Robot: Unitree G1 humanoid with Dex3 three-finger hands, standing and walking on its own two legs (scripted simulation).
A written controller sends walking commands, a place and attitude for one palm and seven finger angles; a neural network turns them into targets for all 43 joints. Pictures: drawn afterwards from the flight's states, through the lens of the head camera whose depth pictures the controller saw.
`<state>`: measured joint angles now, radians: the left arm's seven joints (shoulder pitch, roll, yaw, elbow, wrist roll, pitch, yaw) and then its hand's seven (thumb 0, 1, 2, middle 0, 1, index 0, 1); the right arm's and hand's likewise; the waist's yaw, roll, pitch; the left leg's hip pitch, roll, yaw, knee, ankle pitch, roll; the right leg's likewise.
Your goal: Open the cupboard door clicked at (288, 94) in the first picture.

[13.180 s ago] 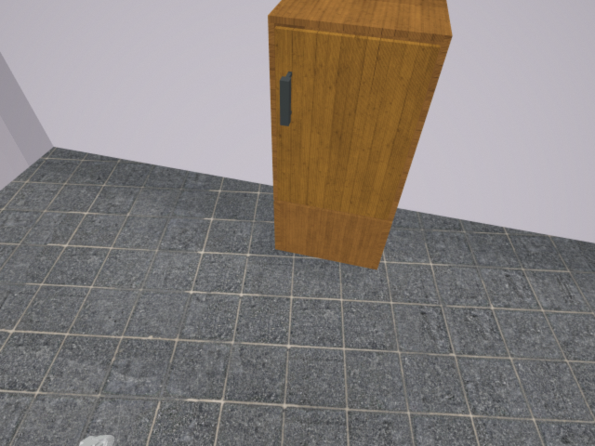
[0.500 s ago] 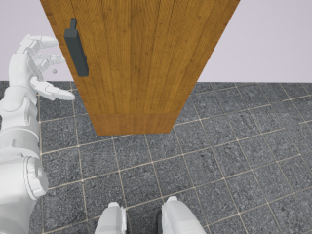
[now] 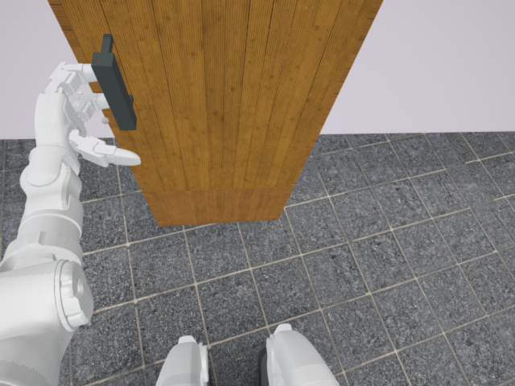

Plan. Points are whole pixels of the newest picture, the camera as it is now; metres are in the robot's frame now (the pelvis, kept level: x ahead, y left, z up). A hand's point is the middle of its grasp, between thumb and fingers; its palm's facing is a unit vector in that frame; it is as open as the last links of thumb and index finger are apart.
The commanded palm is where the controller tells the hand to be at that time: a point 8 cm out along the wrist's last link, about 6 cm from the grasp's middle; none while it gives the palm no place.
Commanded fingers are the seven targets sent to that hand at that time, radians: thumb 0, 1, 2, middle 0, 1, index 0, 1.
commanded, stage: slide the fingers in behind the handle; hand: left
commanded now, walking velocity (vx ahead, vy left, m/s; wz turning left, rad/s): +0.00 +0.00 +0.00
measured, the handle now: (118, 84) +0.56 +0.18 +0.07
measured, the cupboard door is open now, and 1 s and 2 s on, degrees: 0 0 5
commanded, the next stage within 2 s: close the thumb around the handle in 0.86 s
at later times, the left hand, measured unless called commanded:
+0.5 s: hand (132, 122) +0.50 +0.16 +0.06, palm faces +0.01 -1.00 +0.00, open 14.0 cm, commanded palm +0.47 +0.20 +0.06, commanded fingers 0.00 -0.50 0.30 -0.30 -1.20 -0.30 -1.20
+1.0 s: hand (131, 122) +0.50 +0.16 +0.06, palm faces +0.02 -1.00 -0.01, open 14.0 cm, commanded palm +0.47 +0.21 +0.06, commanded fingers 0.00 -0.33 0.37 -0.31 -1.22 -0.31 -1.22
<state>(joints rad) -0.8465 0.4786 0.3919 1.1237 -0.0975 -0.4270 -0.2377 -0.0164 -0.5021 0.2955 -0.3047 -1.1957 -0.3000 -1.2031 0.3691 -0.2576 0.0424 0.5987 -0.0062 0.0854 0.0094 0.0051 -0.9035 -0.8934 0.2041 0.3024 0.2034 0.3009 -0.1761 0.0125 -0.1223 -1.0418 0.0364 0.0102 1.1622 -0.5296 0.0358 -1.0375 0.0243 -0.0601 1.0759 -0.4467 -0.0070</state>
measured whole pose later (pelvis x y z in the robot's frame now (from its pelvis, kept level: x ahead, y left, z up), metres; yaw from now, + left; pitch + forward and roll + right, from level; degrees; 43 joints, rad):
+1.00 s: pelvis +0.00 -0.01 +0.00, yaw +1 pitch +23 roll -2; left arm -0.85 0.41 0.34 1.14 -0.08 -0.47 -0.15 -0.02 -0.50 0.30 -0.30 -1.19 -0.30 -1.20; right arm 0.37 -0.26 0.03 0.61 -0.01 0.08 0.02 0.01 -0.90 -0.89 0.20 0.30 0.20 0.30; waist -0.17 0.02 -0.13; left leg -1.03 0.03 0.01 1.16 -0.52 0.02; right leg -1.04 0.02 -0.06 1.09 -0.45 -0.02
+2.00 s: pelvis +0.00 -0.01 +0.01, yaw +0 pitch +21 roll -2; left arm -0.68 0.33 0.31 0.97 -0.12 -0.46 -0.13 0.01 0.68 0.76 -0.31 -1.31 -0.30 -1.32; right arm 0.37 -0.25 0.01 0.59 0.00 0.09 0.03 0.01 -0.90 -0.89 0.20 0.30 0.20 0.30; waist -0.14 0.02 -0.14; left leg -0.96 0.03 0.03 1.12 -0.52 0.03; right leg -0.98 0.03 -0.04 1.06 -0.45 -0.02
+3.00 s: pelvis +0.01 -0.06 +0.02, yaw +5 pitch +13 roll +1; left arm 0.15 -0.08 -0.28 0.16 0.10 -0.27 0.56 0.00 0.60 0.74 -0.34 -1.31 -0.36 -1.34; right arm 0.18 -0.17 0.01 0.55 -0.07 -0.05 0.03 0.01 -0.90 -0.89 0.20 0.30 0.20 0.30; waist -0.02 0.02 -0.17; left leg -0.77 0.01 -0.05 1.05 -0.50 -0.05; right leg -0.79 0.00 -0.11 1.07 -0.50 -0.09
